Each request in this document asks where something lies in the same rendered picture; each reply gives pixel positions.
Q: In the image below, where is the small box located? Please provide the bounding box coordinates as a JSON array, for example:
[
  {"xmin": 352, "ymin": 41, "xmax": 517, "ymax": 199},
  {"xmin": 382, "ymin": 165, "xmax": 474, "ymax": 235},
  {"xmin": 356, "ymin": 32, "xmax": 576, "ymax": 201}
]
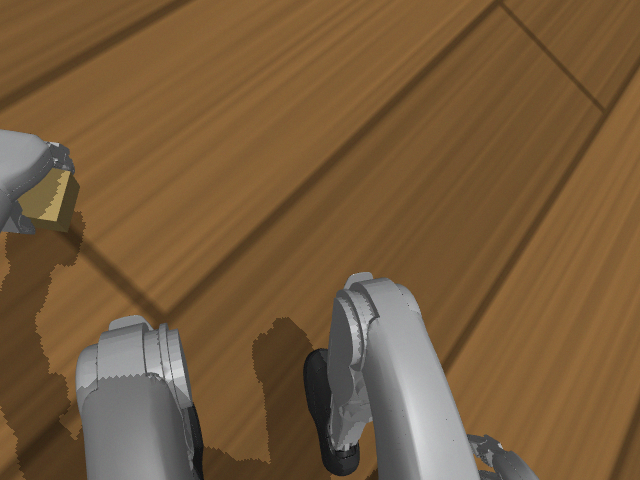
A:
[{"xmin": 17, "ymin": 168, "xmax": 80, "ymax": 232}]

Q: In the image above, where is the left robot hand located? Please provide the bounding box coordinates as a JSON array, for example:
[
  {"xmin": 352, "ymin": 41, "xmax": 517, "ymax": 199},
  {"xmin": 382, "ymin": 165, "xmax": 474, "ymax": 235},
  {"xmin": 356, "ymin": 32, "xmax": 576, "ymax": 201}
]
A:
[{"xmin": 0, "ymin": 129, "xmax": 75, "ymax": 235}]

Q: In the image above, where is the right robot foot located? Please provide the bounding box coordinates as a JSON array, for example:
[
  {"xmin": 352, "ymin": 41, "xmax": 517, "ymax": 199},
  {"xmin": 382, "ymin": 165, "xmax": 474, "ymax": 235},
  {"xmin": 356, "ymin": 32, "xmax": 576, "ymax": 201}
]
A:
[{"xmin": 303, "ymin": 348, "xmax": 360, "ymax": 476}]

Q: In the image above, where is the left robot foot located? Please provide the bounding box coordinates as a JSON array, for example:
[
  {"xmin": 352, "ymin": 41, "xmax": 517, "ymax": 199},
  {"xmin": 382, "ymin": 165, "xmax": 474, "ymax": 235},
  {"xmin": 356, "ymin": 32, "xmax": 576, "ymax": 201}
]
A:
[{"xmin": 187, "ymin": 403, "xmax": 204, "ymax": 480}]

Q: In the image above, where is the right robot hand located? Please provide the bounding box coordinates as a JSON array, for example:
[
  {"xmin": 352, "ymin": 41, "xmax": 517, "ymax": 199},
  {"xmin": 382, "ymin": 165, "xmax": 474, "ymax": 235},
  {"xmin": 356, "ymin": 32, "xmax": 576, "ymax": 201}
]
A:
[{"xmin": 466, "ymin": 434, "xmax": 540, "ymax": 480}]

